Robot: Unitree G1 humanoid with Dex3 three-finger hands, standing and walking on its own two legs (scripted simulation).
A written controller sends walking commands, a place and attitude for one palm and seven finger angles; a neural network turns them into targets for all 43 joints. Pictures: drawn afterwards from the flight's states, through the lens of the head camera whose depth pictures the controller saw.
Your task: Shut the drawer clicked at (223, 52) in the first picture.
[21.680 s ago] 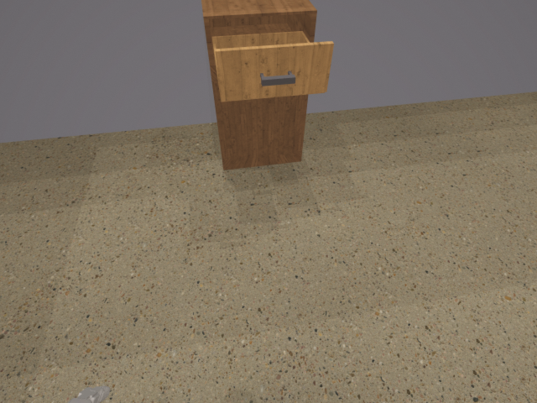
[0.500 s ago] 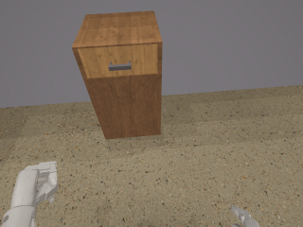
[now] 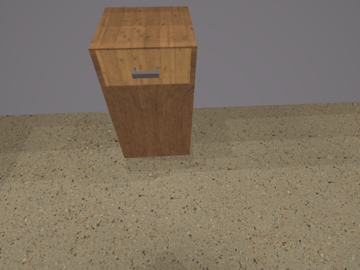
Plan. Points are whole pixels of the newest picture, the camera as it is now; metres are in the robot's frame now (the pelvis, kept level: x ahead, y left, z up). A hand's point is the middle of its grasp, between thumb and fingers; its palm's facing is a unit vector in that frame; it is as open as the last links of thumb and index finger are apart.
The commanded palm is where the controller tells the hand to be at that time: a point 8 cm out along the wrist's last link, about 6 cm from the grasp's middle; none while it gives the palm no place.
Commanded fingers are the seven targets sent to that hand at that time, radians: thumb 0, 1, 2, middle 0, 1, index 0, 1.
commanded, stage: let the arm hang, fingers relaxed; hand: left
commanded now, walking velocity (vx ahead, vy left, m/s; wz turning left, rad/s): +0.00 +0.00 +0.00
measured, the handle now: (145, 71) +0.89 +0.20 -0.08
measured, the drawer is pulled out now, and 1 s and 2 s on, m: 0.00 0.00 0.00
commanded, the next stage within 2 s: look to check the result in 0.50 s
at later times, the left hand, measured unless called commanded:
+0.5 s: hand out of the picture +0.03 +0.19 -0.17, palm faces +0.01 -0.98 -0.21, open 7.4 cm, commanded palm none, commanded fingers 0.00 0.90 0.90 -0.20 -0.30 -0.20 -0.30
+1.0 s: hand out of the picture +0.08 +0.21 -0.16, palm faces -0.01 -0.96 -0.27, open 7.4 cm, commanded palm none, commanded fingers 0.00 0.90 0.90 -0.20 -0.30 -0.20 -0.30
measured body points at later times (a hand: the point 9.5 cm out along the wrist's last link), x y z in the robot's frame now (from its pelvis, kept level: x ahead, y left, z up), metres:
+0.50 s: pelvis +0.01 +0.01 +0.00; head +0.03 +0.00 +0.45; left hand +0.03 +0.24 -0.16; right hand +0.02 -0.22 -0.16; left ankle +0.03 +0.10 -0.74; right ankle +0.02 -0.11 -0.74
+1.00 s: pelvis +0.03 +0.00 +0.00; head +0.05 +0.00 +0.45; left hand +0.08 +0.26 -0.14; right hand +0.06 -0.26 -0.15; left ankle +0.03 +0.10 -0.74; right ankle +0.02 -0.11 -0.74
